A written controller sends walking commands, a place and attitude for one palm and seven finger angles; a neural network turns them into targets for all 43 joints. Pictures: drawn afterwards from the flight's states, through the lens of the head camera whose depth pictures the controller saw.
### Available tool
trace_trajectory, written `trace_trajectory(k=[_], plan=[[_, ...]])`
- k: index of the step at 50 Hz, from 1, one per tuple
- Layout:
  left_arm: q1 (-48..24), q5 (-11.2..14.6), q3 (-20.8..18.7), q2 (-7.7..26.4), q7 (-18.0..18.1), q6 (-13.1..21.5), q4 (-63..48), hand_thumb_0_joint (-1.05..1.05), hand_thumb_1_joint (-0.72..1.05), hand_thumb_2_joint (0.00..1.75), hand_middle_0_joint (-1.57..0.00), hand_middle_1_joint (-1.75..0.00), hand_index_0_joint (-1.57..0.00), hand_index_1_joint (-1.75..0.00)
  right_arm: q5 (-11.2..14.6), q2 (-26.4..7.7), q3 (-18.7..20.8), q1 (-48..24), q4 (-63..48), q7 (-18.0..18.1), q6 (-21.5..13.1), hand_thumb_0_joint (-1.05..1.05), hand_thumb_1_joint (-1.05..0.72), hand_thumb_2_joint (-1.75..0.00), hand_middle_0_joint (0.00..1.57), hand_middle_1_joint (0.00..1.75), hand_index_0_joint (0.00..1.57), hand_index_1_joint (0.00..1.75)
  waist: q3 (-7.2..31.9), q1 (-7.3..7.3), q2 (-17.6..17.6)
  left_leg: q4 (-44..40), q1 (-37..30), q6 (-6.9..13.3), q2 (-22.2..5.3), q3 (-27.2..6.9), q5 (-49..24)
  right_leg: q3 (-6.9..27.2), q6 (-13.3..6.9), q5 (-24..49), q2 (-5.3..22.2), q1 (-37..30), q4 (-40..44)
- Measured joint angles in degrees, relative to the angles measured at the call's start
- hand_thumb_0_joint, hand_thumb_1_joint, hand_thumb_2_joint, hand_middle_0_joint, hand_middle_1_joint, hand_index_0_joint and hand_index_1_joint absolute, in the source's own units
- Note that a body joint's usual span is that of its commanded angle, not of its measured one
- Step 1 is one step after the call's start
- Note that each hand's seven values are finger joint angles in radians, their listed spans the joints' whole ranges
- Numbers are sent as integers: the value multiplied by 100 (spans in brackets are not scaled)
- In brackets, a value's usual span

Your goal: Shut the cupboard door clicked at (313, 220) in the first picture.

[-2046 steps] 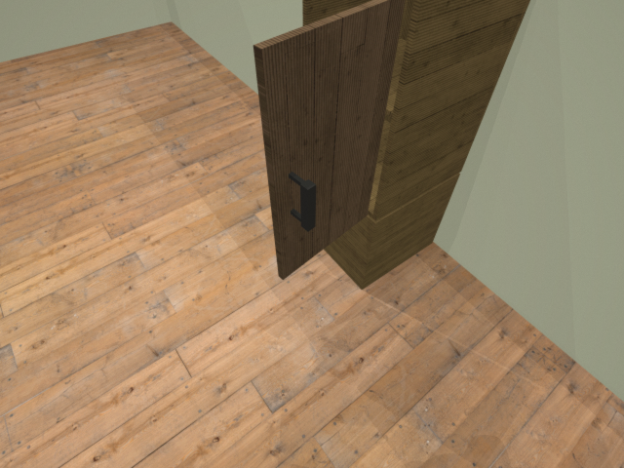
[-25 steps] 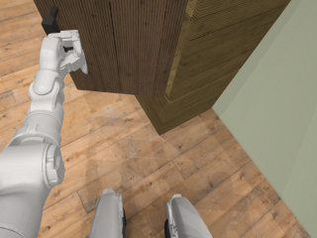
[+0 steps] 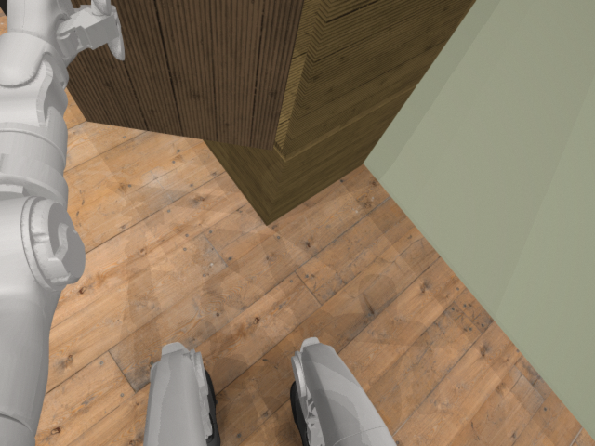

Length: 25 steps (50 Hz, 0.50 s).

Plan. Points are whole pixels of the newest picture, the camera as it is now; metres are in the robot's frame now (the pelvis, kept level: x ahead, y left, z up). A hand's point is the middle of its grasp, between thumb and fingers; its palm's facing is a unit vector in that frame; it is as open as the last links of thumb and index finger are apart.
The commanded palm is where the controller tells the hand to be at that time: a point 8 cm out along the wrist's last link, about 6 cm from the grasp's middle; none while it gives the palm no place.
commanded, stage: push the door shut along its arc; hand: left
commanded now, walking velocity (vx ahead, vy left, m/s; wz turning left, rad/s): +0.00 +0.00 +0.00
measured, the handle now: out of the picture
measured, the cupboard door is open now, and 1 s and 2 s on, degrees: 49 45 45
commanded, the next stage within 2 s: pull the fist back off the door in 0.04 s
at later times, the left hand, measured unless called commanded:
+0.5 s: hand (119, 22) +0.59 +0.13 +0.10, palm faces +0.20 -0.98 -0.03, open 3.0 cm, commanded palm +0.55 +0.15 +0.10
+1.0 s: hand (139, 86) +0.51 +0.11 +0.10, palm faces +0.17 -0.99 -0.03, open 3.1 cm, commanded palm +0.48 +0.15 +0.10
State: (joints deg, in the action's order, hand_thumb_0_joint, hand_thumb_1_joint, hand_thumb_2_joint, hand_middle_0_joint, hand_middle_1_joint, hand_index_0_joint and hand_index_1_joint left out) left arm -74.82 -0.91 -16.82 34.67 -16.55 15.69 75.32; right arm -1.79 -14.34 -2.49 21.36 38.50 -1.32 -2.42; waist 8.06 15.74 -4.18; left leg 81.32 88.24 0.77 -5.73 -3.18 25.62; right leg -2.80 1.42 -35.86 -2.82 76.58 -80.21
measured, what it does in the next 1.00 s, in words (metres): rises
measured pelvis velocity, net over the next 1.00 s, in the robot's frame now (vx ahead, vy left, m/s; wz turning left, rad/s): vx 0.04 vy -0.02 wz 0.06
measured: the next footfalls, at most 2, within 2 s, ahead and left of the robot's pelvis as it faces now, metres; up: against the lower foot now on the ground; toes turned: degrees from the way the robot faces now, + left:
none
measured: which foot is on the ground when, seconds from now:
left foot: down 0.00-1.00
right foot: down 0.00-1.00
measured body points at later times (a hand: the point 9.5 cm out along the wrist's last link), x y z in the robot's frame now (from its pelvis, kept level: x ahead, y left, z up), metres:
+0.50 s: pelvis +0.02 -0.01 +0.02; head +0.19 +0.01 +0.44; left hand +0.58 +0.18 +0.10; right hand -0.01 -0.24 -0.09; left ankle +0.09 +0.12 -0.58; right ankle +0.01 -0.14 -0.58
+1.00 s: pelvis +0.04 -0.02 +0.05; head +0.16 -0.01 +0.48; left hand +0.49 +0.16 +0.11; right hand +0.10 -0.27 -0.07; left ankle +0.09 +0.12 -0.58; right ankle +0.01 -0.14 -0.58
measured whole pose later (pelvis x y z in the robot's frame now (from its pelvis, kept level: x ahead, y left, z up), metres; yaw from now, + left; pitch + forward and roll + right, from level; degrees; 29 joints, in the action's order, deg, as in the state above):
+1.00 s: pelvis +0.04 -0.02 +0.05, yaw +3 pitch +25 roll -2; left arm -42.3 0.2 -12.1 9.7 9.1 29.8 55.8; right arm -3.7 -13.0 2.6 17.7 36.8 -4.6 3.1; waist 9.7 7.3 -2.7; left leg 69.1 68.5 -1.2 -4.5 -0.7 25.3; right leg -1.1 0.1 -35.9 -1.3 58.8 -70.1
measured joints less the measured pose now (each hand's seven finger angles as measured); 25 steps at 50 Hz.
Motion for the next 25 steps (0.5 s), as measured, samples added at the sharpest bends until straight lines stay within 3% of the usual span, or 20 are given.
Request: trace_trajectory(k=[3,8,9,12,15,17,20,25], plan=[[-156,-102,-93,121,-38,-57,-30,2,90,90,-130,-150,-130,-150,-25,-3,-7,32,-55,5,-16,0,-91,-89,21,30,21,30,-4,102,-33,76,131,1,-31,2,33,13,2,-17,-30,135,-63],[-260,-189,-186,287,-178,-164,-74,0,88,91,-130,-150,-130,-150,-41,17,-22,137,-64,1,21,0,-91,-89,21,30,21,30,-23,128,-59,169,239,2,-67,19,90,41,6,-58,-60,257,-155],[-266,-148,-336,224,-62,-237,-118,0,86,91,-130,-150,-130,-150,-67,31,-14,181,-80,4,31,0,-91,-89,21,30,21,30,-26,90,-63,178,249,-1,-79,16,98,42,8,-60,-72,268,-157],[-130,-39,-715,-172,942,-314,-373,0,83,90,-130,-150,-130,-150,-200,97,16,319,-105,-97,43,0,-91,-89,21,30,21,30,21,-42,-58,131,230,-20,-99,39,101,67,13,-47,-87,270,-116],[112,-296,-815,-673,2057,-230,-645,-2,83,92,-130,-150,-130,-150,-341,180,45,367,-100,-284,97,0,-91,-89,21,30,21,30,66,-108,-68,22,119,-39,-84,53,77,73,-1,-33,-71,173,-27],[309,-513,-877,-778,2518,-170,-640,-2,84,92,-130,-150,-130,-150,-392,222,46,339,-115,-381,155,0,-91,-89,21,30,21,30,84,-73,-97,-60,13,-53,-82,59,66,74,-17,-23,-68,77,46],[668,-626,-822,-822,2679,-2,-686,-1,86,91,-129,-150,-130,-150,-388,285,74,288,-127,-444,210,0,-91,-89,21,30,21,30,62,-46,-119,-212,-211,-76,-86,79,48,87,-42,3,-70,-125,187],[1159,-335,-692,-1043,2426,391,-865,1,88,90,-130,-150,-130,-150,-299,310,149,277,-65,-426,242,0,-91,-89,21,30,21,30,67,-189,-76,-534,-673,-120,-73,128,6,117,-82,49,-51,-546,476]])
